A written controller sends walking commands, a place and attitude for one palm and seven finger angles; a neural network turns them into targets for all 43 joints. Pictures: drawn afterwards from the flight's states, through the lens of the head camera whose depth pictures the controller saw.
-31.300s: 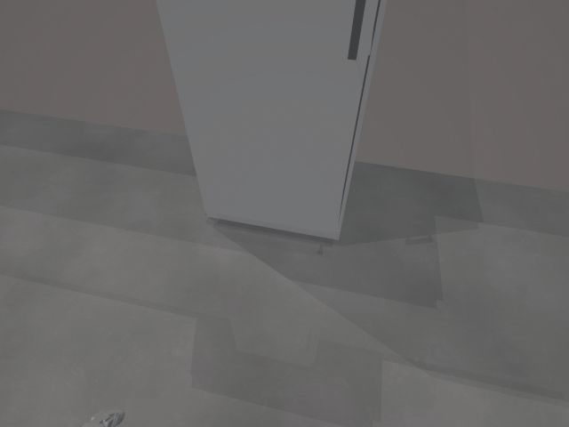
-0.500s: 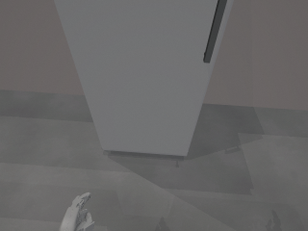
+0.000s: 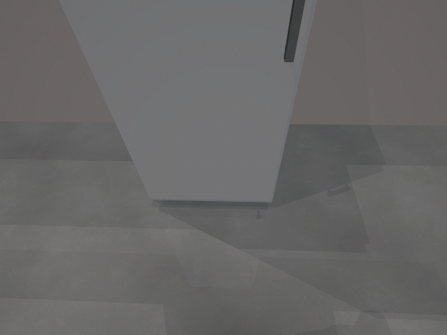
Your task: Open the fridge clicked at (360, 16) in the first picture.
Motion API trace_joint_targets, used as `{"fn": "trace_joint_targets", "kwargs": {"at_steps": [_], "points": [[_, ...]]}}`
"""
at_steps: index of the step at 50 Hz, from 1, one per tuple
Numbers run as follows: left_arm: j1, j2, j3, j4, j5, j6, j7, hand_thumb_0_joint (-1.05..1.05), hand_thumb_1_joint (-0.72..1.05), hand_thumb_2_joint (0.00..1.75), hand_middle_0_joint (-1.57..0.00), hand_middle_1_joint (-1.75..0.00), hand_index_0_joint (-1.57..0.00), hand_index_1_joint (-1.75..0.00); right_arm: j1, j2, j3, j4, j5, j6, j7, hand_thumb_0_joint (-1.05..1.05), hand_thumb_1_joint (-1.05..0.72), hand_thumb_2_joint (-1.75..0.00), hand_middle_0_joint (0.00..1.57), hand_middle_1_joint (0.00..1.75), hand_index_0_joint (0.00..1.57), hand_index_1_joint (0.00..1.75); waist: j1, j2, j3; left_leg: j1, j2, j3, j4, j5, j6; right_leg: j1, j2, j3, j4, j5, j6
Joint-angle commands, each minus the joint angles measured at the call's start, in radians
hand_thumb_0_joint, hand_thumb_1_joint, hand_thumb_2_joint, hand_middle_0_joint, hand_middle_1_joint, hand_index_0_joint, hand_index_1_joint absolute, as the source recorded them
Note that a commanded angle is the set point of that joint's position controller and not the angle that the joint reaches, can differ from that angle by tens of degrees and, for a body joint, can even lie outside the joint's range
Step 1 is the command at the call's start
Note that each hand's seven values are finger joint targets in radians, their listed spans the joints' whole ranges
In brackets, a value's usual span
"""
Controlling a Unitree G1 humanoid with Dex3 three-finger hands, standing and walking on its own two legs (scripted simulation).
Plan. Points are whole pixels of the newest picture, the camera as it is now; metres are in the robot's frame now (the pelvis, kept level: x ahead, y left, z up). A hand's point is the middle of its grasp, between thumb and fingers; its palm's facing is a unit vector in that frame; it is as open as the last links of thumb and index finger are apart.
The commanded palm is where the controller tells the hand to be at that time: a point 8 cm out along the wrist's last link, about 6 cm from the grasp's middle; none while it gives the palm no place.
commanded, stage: let the arm hang, fingers relaxed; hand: right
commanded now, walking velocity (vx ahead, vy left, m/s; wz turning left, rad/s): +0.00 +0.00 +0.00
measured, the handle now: (296, 2) +0.75 -0.12 +0.22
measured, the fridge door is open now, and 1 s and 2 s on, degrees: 0 0 0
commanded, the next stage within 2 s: look to check the result in 0.60 s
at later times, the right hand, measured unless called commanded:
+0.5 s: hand out of the picture +0.12 -0.24 -0.15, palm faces -0.06 +0.95 -0.32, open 7.4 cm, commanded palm none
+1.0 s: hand out of the picture +0.12 -0.24 -0.15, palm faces -0.06 +0.94 -0.34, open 7.4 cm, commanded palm none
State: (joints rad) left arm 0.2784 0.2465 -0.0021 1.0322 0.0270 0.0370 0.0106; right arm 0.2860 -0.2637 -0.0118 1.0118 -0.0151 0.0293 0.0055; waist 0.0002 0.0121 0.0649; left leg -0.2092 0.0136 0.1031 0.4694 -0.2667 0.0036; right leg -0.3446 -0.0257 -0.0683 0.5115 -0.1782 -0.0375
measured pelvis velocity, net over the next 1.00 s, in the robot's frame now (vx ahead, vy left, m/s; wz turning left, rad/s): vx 0.05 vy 0.01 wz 0.03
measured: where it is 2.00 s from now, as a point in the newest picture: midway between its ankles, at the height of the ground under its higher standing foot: outside the picture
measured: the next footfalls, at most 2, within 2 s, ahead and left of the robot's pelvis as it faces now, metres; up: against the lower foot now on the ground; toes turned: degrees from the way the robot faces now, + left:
none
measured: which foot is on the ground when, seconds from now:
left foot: down 0.00-1.00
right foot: down 0.00-1.00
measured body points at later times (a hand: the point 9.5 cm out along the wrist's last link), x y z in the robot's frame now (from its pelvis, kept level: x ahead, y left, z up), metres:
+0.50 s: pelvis +0.02 -0.01 +0.01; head +0.02 -0.01 +0.46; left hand +0.11 +0.29 -0.12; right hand +0.12 -0.29 -0.12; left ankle -0.01 +0.12 -0.74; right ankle +0.06 -0.09 -0.74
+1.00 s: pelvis +0.05 +0.01 +0.01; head +0.07 +0.01 +0.46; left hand +0.12 +0.30 -0.13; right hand +0.13 -0.29 -0.12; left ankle -0.01 +0.12 -0.74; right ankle +0.06 -0.09 -0.74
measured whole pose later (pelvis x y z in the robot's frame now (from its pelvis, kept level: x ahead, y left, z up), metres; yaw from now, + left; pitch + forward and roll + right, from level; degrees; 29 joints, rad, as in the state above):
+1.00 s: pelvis +0.05 +0.01 +0.01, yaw +2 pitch +0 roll +0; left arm 0.09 0.33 -0.01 1.14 0.01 -0.01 0.01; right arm 0.12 -0.34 0.00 1.14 -0.01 -0.02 0.00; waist 0.01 0.00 0.04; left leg -0.04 0.03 0.07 0.28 -0.24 0.00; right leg -0.15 0.00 -0.11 0.31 -0.16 -0.02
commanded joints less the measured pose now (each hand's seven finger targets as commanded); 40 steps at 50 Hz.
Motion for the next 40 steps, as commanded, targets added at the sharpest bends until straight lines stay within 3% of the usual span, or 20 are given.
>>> {"fn": "trace_joint_targets", "kwargs": {"at_steps": [1, 8, 16, 28, 30, 32, 40], "points": [[-0.063, 0.210, 0.058, -0.060, -0.005, -0.046, 0.012, 0.00, 0.90, 0.90, -0.20, -0.30, -0.20, -0.30, -0.052, -0.180, -0.039, -0.031, -0.005, -0.044, -0.011, 0.00, -0.90, -0.90, 0.20, 0.30, 0.20, 0.30, 0.006, -0.043, -0.108, 0.016, 0.100, -0.134, -0.128, -0.022, 0.063, 0.080, -0.108, 0.161, -0.161, -0.106, -0.009], [-0.110, 0.241, 0.057, -0.007, -0.006, -0.049, 0.008, 0.00, 0.90, 0.90, -0.20, -0.30, -0.20, -0.30, -0.096, -0.210, -0.030, 0.032, -0.003, -0.051, -0.013, 0.00, -0.90, -0.90, 0.20, 0.30, 0.20, 0.30, 0.010, 0.021, -0.053, -0.031, 0.110, -0.144, -0.173, -0.039, 0.051, 0.143, -0.115, 0.159, -0.203, -0.084, -0.008], [-0.188, 0.270, 0.048, 0.022, -0.007, -0.057, -0.001, 0.00, 0.90, 0.90, -0.20, -0.30, -0.20, -0.30, -0.150, -0.245, -0.021, 0.058, -0.004, -0.058, -0.013, 0.00, -0.90, -0.90, 0.20, 0.30, 0.20, 0.30, 0.007, -0.003, -0.047, -0.007, 0.120, -0.148, -0.195, 0.023, 0.034, 0.183, -0.118, 0.148, -0.239, -0.003, -0.001], [-0.242, 0.295, 0.036, 0.035, -0.009, -0.071, -0.003, 0.00, 0.90, 0.90, -0.20, -0.30, -0.20, -0.30, -0.200, -0.268, -0.021, 0.057, 0.000, -0.067, -0.011, 0.00, -0.90, -0.90, 0.20, 0.30, 0.20, 0.30, 0.005, -0.042, -0.117, 0.078, 0.133, -0.150, -0.212, 0.132, 0.026, 0.241, -0.120, 0.135, -0.242, 0.161, 0.009], [-0.242, 0.299, 0.036, 0.032, -0.011, -0.071, -0.001, 0.00, 0.90, 0.90, -0.20, -0.30, -0.20, -0.30, -0.198, -0.270, -0.023, 0.056, -0.001, -0.070, -0.012, 0.00, -0.90, -0.90, 0.20, 0.30, 0.20, 0.30, 0.005, -0.019, -0.132, 0.087, 0.134, -0.150, -0.215, 0.172, 0.027, 0.259, -0.121, 0.134, -0.229, 0.205, 0.008], [-0.241, 0.297, 0.035, 0.038, -0.011, -0.073, 0.000, 0.00, 0.90, 0.90, -0.20, -0.30, -0.20, -0.30, -0.203, -0.268, -0.023, 0.059, 0.001, -0.070, -0.013, 0.00, -0.90, -0.90, 0.20, 0.30, 0.20, 0.30, 0.008, -0.034, -0.138, 0.100, 0.140, -0.146, -0.214, 0.202, 0.028, 0.269, -0.124, 0.130, -0.226, 0.238, 0.010], [-0.232, 0.299, 0.035, 0.043, -0.014, -0.069, 0.005, 0.00, 0.90, 0.90, -0.20, -0.30, -0.20, -0.30, -0.195, -0.268, -0.024, 0.065, 0.002, -0.069, -0.016, 0.00, -0.90, -0.90, 0.20, 0.30, 0.20, 0.30, 0.007, -0.017, -0.150, 0.122, 0.140, -0.141, -0.222, 0.236, 0.030, 0.292, -0.125, 0.126, -0.219, 0.267, 0.010]]}}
